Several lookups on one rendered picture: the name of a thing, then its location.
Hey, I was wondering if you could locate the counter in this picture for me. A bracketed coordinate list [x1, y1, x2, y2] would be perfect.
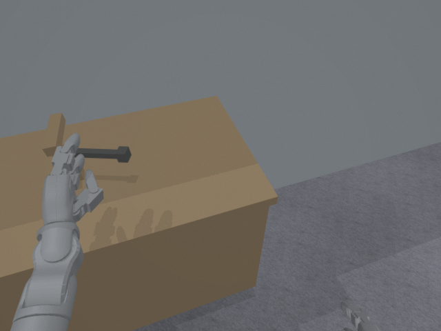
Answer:
[0, 96, 278, 331]

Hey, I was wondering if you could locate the tap lever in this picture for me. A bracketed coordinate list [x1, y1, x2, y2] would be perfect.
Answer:
[74, 146, 131, 163]

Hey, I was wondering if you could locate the left robot hand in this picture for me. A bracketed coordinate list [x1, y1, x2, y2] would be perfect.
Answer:
[42, 133, 104, 225]

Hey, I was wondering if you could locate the right robot hand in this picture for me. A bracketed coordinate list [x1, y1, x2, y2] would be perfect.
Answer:
[340, 301, 380, 331]

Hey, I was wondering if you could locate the robot left forearm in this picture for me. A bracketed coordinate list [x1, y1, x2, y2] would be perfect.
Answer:
[10, 221, 83, 331]

